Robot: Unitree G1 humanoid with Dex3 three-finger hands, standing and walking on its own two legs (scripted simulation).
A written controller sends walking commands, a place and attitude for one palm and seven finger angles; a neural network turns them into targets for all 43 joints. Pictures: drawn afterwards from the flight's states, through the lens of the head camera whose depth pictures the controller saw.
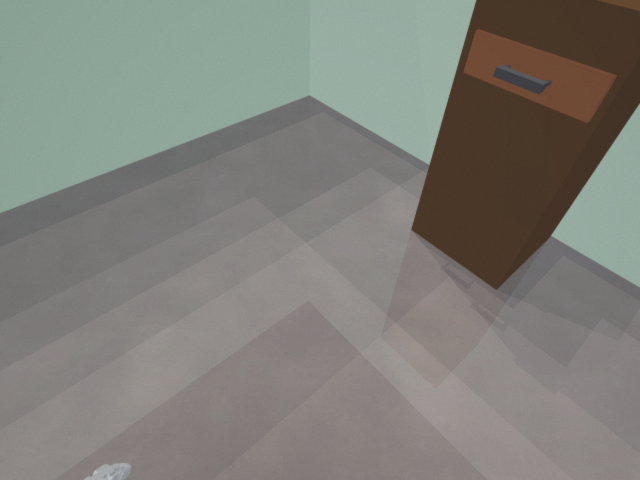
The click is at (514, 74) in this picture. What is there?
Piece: drawer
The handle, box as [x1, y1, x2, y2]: [493, 65, 551, 93]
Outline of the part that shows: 493,75 536,93 540,93 543,91 544,87 548,85 551,81 543,81 511,69 509,65 497,66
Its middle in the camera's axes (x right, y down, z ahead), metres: +0.56 -0.44 +1.06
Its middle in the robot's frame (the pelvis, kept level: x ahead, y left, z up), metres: +1.12 -0.51 +0.02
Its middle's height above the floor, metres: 0.79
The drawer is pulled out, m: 0.00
